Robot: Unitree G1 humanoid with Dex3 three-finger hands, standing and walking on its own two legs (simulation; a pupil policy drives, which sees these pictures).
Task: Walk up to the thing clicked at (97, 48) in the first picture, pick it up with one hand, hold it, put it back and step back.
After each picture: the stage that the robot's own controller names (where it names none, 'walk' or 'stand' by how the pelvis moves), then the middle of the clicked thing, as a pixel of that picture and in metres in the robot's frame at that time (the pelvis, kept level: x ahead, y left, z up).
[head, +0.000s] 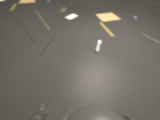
stand; (98, 46) +1.43 -0.19 -0.65
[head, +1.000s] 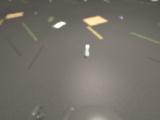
walk; (87, 51) +1.31 +0.13 -0.63
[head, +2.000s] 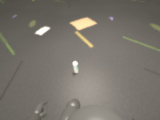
walk; (75, 67) +0.80 +0.27 -0.64
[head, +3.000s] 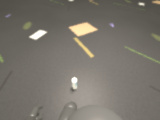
walk; (74, 83) +0.53 +0.19 -0.64
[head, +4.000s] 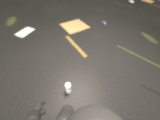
stand; (68, 88) +0.42 +0.20 -0.64
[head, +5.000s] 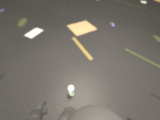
stand; (71, 91) +0.39 +0.18 -0.65
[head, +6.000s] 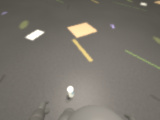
stand; (70, 92) +0.39 +0.19 -0.66
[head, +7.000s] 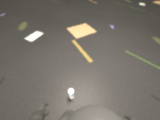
stand; (71, 94) +0.37 +0.18 -0.66
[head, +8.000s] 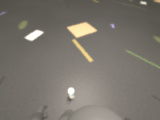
stand; (71, 93) +0.37 +0.18 -0.66
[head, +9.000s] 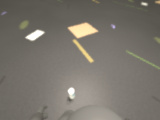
stand; (71, 93) +0.37 +0.17 -0.66
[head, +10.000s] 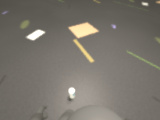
stand; (72, 93) +0.37 +0.17 -0.66
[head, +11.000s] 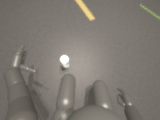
go down; (65, 62) +0.43 +0.21 -0.38
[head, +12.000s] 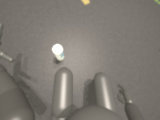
go down; (59, 53) +0.44 +0.25 -0.28
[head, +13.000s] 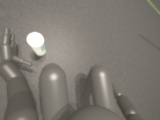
close in; (38, 46) +0.42 +0.29 -0.17
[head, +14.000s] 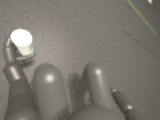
close; (25, 46) +0.41 +0.31 -0.15
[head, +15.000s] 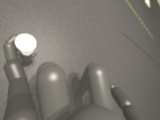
lift; (27, 48) +0.39 +0.30 -0.16
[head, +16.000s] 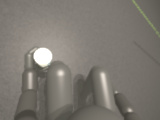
lift; (44, 60) +0.31 +0.26 -0.14
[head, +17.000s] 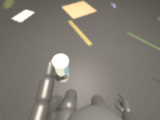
lift; (62, 70) +0.30 +0.17 +0.05
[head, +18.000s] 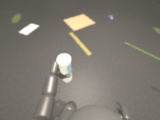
hold; (65, 70) +0.32 +0.15 +0.04
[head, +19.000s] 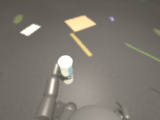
hold; (67, 72) +0.31 +0.15 +0.03
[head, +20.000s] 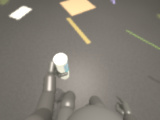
crouch; (63, 68) +0.34 +0.17 -0.02
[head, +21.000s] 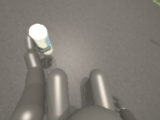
lower; (44, 43) +0.46 +0.26 -0.06
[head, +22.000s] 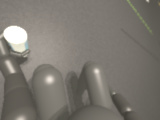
lower; (19, 45) +0.41 +0.31 -0.16
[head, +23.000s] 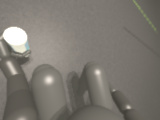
lower; (20, 46) +0.41 +0.31 -0.16
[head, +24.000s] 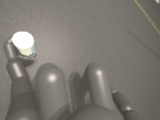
lower; (27, 49) +0.39 +0.31 -0.16
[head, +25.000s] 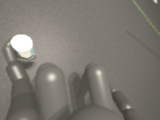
lower; (26, 51) +0.38 +0.31 -0.16
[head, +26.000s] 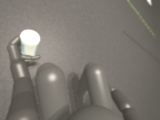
open; (29, 48) +0.40 +0.29 -0.16
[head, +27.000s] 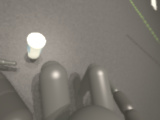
stand; (34, 48) +0.38 +0.29 -0.17
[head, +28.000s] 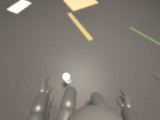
stand; (67, 78) +0.37 +0.20 -0.50
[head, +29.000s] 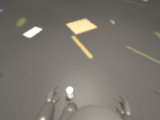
stand; (70, 93) +0.36 +0.18 -0.60
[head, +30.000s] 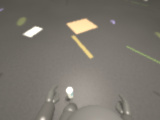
stand; (70, 93) +0.35 +0.18 -0.60
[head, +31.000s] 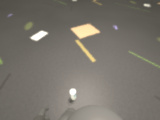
stand; (73, 94) +0.37 +0.17 -0.65
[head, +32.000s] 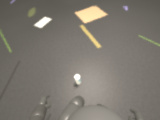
walk; (77, 79) +0.45 +0.17 -0.64
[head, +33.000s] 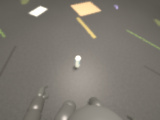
walk; (77, 62) +0.74 +0.12 -0.63
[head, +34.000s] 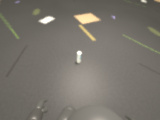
stand; (78, 57) +1.01 +0.16 -0.64
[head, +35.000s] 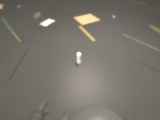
stand; (78, 58) +1.01 +0.17 -0.66
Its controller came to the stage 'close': yes
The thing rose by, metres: 0.68
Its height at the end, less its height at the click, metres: +0.00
